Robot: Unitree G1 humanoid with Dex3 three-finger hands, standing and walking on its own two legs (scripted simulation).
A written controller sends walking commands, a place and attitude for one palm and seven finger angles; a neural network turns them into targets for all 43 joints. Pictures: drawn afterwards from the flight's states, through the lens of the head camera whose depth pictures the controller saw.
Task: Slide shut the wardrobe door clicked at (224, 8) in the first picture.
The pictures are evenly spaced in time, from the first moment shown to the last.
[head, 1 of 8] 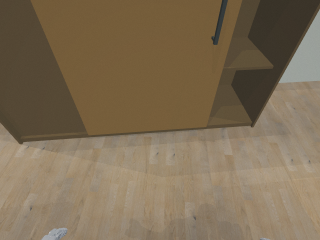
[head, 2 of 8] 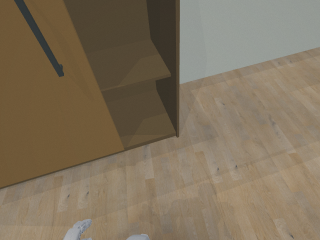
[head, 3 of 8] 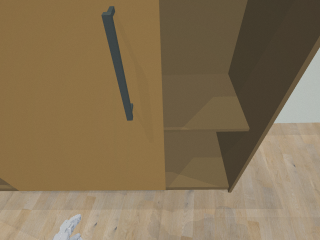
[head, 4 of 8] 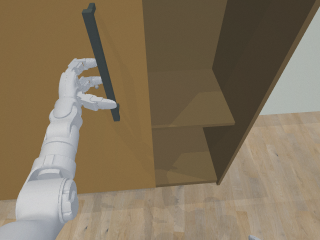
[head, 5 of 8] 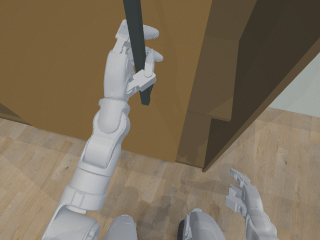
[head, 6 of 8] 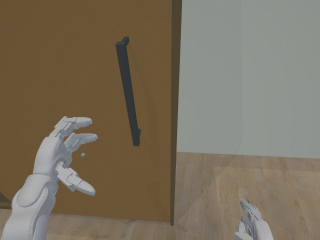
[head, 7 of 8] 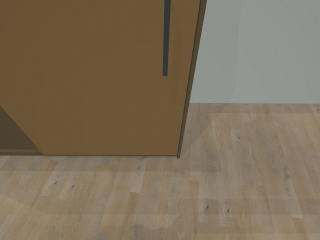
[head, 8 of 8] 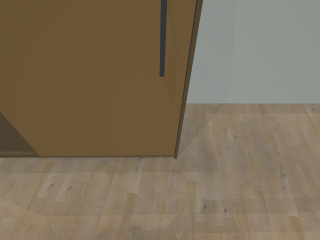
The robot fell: no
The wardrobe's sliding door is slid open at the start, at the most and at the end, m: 0.40 0.40 0.00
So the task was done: yes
